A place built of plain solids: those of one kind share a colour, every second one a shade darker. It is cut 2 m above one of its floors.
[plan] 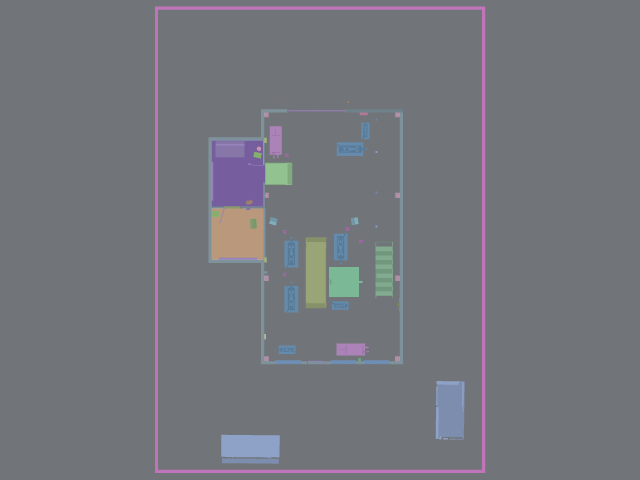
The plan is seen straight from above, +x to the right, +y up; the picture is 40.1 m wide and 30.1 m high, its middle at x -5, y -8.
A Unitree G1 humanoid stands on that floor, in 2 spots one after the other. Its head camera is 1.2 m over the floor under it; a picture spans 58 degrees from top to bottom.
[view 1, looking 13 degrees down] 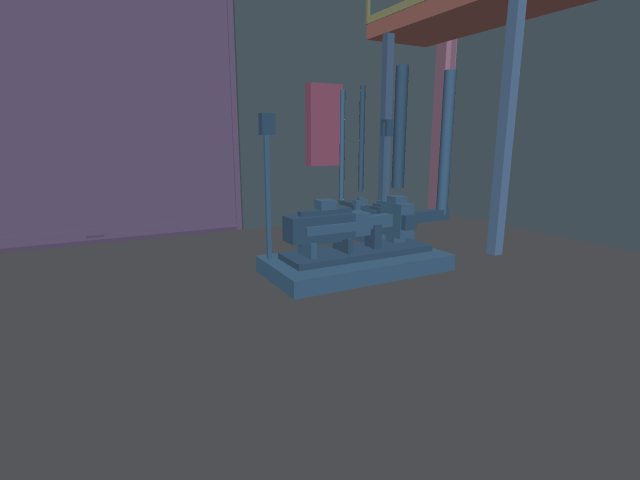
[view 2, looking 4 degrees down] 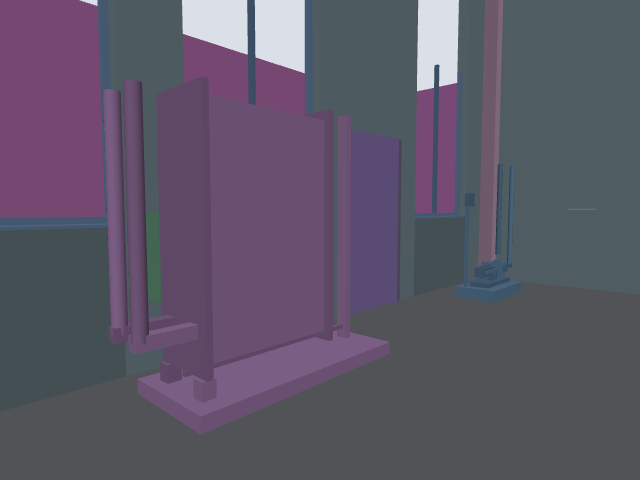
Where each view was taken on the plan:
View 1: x -5.25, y -5.60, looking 62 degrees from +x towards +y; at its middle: pump_unit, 3.71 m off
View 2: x -0.97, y -12.50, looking -137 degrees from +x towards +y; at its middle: plate_exchanger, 3.18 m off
